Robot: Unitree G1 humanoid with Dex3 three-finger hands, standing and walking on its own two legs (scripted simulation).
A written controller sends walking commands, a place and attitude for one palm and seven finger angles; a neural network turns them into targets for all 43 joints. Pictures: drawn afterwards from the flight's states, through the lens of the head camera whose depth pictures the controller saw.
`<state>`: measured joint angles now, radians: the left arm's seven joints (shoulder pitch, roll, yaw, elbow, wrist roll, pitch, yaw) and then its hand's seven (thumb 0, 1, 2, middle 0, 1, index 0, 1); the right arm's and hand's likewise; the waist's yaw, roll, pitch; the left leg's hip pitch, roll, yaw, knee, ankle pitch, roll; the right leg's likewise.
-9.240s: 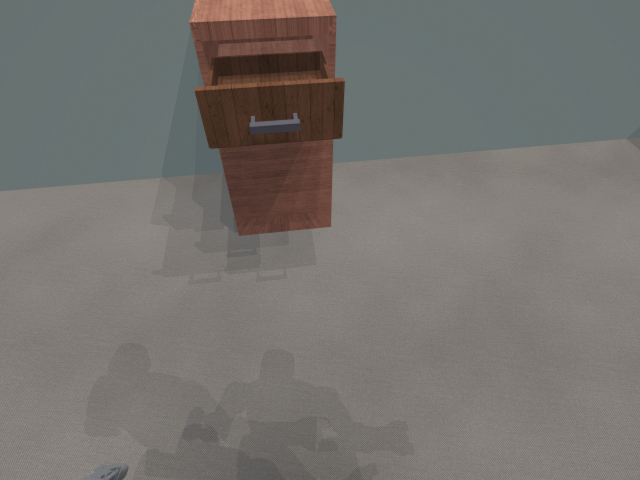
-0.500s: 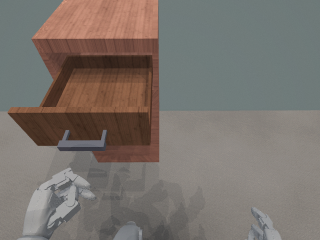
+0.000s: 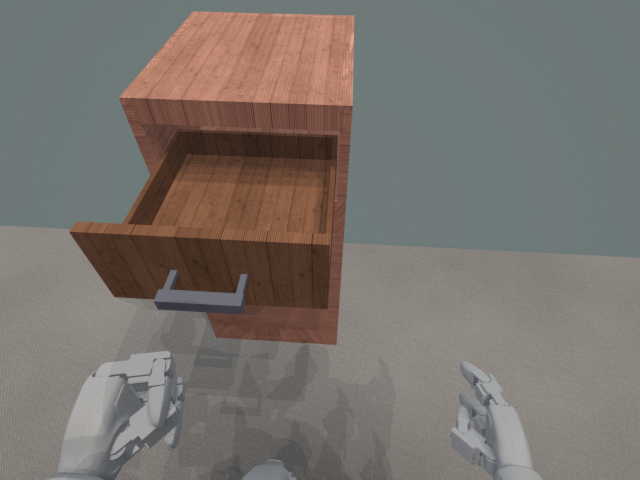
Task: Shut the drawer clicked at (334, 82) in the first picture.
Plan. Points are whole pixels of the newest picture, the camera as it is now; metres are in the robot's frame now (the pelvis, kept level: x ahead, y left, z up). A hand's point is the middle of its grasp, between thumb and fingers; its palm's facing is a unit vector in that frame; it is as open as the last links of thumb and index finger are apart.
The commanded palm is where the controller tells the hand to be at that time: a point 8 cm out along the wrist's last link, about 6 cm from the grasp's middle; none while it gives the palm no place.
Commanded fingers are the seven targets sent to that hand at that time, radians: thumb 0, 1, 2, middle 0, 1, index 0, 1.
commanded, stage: raise the hand and make a fist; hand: left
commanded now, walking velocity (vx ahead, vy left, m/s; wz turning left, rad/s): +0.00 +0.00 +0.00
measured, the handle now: (204, 290) +0.36 +0.21 +0.01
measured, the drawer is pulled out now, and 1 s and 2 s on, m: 0.27 0.27 0.27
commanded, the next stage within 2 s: bring the fist close to the handle in 0.50 s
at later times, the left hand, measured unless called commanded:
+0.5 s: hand (157, 406) +0.17 +0.18 +0.10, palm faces +0.04 -1.00 -0.08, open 3.3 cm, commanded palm +0.13 +0.23 +0.11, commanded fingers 0.00 0.90 0.90 -1.40 -1.60 -1.40 -1.60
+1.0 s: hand (188, 390) +0.20 +0.16 +0.07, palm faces +0.01 -1.00 -0.05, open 3.3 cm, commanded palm +0.17 +0.22 +0.07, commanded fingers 0.00 0.90 0.90 -1.40 -1.60 -1.40 -1.60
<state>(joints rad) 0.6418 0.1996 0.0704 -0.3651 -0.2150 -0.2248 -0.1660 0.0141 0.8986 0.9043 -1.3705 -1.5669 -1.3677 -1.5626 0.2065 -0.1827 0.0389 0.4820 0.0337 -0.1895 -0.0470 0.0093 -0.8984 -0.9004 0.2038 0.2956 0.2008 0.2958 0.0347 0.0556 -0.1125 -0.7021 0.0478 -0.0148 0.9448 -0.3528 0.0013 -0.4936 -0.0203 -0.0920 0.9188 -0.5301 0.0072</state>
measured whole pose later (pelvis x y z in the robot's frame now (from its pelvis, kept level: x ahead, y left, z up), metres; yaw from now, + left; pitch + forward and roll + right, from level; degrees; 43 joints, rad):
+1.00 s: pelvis +0.01 -0.01 +0.00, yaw +0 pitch +8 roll -1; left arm 0.52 0.20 0.15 -0.15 -0.26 -0.31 -0.25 0.01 0.90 0.90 -1.40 -1.60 -1.40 -1.60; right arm 0.22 -0.22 0.00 0.57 0.03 -0.23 -0.06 0.01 -0.90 -0.90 0.20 0.30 0.20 0.30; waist 0.01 0.04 -0.10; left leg -0.72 0.05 -0.02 0.93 -0.35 -0.02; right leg -0.52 -0.01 -0.09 0.93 -0.54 -0.01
